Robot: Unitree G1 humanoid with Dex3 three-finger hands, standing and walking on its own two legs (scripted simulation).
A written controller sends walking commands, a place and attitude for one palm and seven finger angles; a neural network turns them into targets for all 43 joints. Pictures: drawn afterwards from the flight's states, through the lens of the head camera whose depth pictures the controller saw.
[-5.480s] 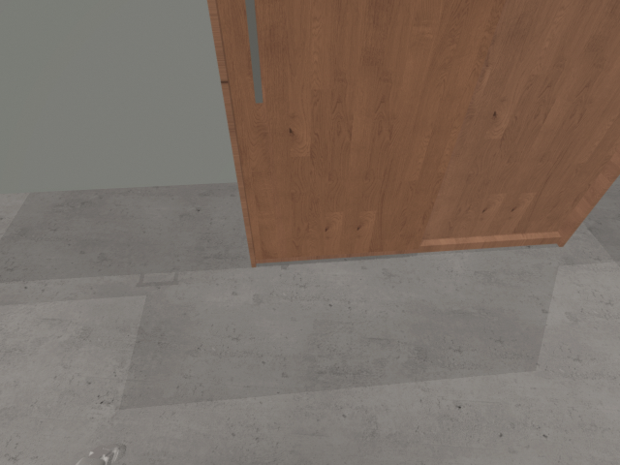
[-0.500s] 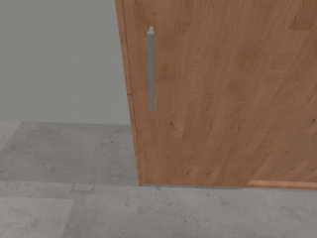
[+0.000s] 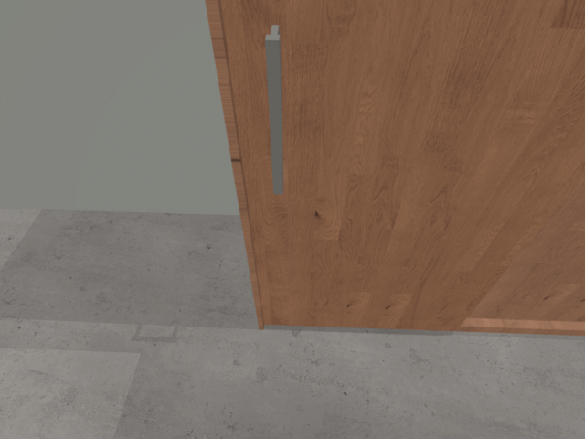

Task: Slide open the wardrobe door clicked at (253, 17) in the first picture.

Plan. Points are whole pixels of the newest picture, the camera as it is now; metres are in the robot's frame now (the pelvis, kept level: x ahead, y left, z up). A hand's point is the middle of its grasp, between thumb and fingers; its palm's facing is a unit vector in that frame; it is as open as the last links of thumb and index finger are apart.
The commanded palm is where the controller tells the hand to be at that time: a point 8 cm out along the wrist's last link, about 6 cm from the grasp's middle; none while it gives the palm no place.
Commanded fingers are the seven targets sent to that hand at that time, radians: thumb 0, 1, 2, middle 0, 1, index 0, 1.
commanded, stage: look again from close up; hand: left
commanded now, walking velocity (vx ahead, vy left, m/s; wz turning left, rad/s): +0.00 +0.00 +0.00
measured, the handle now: (277, 120) +0.57 +0.05 +0.14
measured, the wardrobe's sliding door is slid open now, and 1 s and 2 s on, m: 0.00 0.00 0.00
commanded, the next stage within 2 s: shuffle to correct the standing spot in 0.86 s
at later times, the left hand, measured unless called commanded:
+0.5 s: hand out of the picture +0.05 +0.19 -0.17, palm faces +0.00 -0.98 -0.19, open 7.4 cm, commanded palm none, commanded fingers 0.00 0.90 0.90 -0.20 -0.30 -0.20 -0.30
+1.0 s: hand out of the picture +0.01 +0.19 -0.17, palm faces +0.00 -0.98 -0.19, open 7.4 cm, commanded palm none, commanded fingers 0.00 0.90 0.90 -0.20 -0.30 -0.20 -0.30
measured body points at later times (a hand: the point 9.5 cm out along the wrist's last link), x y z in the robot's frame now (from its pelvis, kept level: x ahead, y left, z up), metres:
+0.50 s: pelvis +0.03 +0.02 +0.00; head +0.04 +0.03 +0.45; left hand +0.05 +0.24 -0.16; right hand +0.06 -0.22 -0.15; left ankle +0.06 +0.09 -0.73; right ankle -0.02 -0.10 -0.73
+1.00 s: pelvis +0.02 +0.01 +0.01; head +0.03 +0.02 +0.46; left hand +0.01 +0.24 -0.16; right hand +0.04 -0.22 -0.15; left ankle +0.06 +0.09 -0.73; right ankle -0.02 -0.10 -0.73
